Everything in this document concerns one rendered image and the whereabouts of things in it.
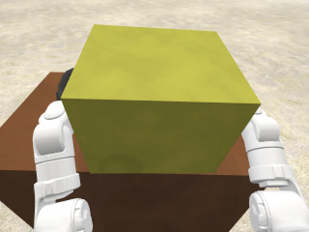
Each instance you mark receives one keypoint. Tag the robot right forearm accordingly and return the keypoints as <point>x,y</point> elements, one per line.
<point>267,159</point>

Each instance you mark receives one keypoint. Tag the right robot upper arm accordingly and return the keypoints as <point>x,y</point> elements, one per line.
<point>278,211</point>

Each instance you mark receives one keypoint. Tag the left robot hand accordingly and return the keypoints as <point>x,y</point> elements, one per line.
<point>63,83</point>

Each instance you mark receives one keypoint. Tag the carton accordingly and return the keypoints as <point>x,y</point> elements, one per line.
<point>144,100</point>

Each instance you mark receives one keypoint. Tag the robot left forearm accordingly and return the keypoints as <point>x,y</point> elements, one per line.
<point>54,158</point>

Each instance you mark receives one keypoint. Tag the left robot upper arm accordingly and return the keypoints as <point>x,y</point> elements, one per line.
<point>66,216</point>

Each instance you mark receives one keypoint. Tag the pedestal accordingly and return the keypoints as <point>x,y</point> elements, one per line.
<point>124,202</point>

